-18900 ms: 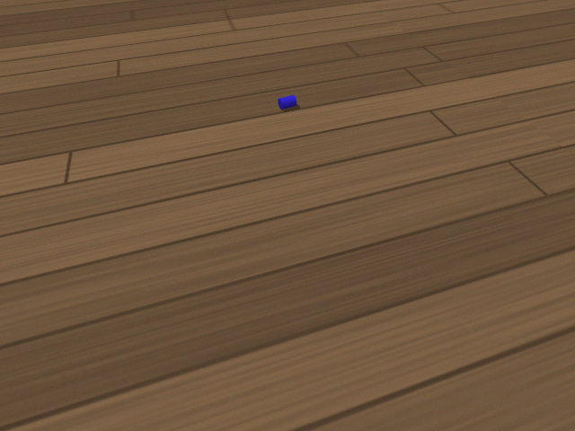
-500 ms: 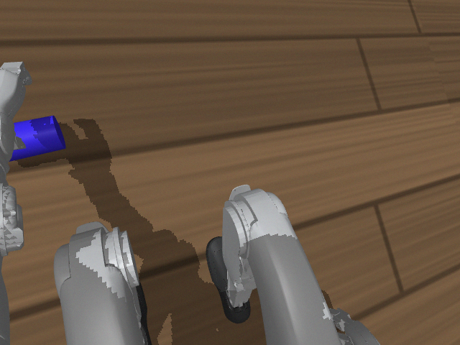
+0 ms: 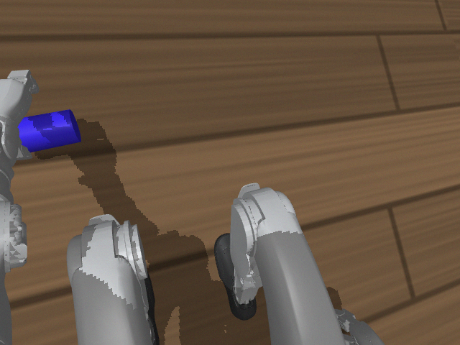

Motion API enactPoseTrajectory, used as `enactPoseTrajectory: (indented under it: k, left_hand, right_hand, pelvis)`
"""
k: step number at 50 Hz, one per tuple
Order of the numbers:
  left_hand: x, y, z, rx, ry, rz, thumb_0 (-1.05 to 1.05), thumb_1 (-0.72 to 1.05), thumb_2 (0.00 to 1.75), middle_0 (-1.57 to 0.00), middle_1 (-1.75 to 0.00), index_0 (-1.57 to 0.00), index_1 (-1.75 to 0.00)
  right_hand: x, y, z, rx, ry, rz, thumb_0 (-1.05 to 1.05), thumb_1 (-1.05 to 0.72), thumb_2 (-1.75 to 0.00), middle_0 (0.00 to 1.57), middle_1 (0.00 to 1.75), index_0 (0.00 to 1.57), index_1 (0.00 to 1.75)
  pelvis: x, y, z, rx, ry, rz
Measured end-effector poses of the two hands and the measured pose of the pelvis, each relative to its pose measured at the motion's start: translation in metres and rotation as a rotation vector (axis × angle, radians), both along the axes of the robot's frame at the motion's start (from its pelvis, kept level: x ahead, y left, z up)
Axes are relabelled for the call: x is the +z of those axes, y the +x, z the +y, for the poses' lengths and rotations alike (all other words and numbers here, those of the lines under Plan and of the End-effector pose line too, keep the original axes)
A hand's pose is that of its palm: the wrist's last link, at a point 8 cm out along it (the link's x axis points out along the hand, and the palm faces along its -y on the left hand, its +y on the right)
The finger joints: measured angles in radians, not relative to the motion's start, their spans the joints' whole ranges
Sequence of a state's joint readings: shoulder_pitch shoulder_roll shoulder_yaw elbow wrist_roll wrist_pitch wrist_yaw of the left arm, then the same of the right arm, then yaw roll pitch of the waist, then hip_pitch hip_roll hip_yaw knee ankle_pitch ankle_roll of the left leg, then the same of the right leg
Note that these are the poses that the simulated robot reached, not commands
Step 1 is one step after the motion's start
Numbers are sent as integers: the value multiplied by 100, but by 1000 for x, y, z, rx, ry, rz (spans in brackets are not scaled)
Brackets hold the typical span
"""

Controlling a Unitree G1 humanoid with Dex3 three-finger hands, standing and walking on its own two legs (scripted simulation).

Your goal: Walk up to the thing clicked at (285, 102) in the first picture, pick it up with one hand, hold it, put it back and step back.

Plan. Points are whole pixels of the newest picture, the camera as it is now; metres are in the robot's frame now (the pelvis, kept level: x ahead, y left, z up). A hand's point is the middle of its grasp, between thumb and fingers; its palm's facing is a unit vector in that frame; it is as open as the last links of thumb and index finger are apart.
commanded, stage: close in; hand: left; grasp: from above
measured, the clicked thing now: (49, 131) +0.52 +0.28 -0.30
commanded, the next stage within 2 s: rest palm in 0.12 s
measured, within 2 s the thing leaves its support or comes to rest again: neither
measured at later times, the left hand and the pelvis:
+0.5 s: hand (35, 128) +0.50 +0.28 -0.22, palm faces -0.47 -0.09 -0.88, open 13.3 cm; pelvis +0.00 +0.00 -0.01, yaw -2 degrees
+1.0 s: hand (40, 133) +0.50 +0.28 -0.25, palm faces -0.45 -0.11 -0.89, open 12.8 cm; pelvis +0.00 +0.01 -0.02, yaw -5 degrees
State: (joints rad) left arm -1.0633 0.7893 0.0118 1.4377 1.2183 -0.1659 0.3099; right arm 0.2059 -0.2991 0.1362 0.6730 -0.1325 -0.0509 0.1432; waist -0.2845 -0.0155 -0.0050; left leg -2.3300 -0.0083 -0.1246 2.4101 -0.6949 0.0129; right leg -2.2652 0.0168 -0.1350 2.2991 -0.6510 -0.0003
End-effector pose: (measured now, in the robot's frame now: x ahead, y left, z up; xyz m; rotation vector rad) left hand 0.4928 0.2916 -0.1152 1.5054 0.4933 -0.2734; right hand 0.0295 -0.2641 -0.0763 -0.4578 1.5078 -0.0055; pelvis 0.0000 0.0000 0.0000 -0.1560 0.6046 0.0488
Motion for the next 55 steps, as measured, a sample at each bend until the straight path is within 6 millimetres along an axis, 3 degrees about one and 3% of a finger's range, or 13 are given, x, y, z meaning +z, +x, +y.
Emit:
enactPoseTrajectory:
  k: [5, 10, 26, 32, 55]
  left_hand:
    - [-1, 6, -5, -17, -6, -21, 0, -34, 86, -27, -85, -27, -85]
    - [-9, 9, -13, -12, -5, -23, 0, -34, 88, -27, -87, -26, -87]
    - [-50, 11, -13, 42, -8, 6, 0, -38, 89, -23, -86, -21, -87]
    - [-65, 12, -10, 45, -18, 8, 0, -38, 90, -23, -85, -21, -87]
    - [-83, 10, -9, 51, -28, -12, 0, -33, 89, -25, -87, -23, -88]
  right_hand:
    - [4, 15, -4, 33, -30, -42, 0, -91, -89, 20, 30, 21, 30]
    - [8, 16, -3, 44, -37, -65, 0, -91, -89, 20, 30, 20, 30]
    - [5, -29, 11, 17, -1, 32, 0, -90, -89, 20, 30, 21, 30]
    - [7, -36, 14, 30, 4, 75, 0, -90, -90, 21, 30, 21, 30]
    - [16, -19, 16, 108, 12, 38, 0, -91, -90, 20, 30, 20, 30]
  pelvis:
    - [-1, 1, 1, 0, -8, 0]
    - [-2, 1, 2, -4, -11, 0]
    - [-15, 0, 2, -24, -20, -24]
    - [-18, 2, 2, -29, -32, -30]
    - [-20, 3, 7, -42, -66, -53]
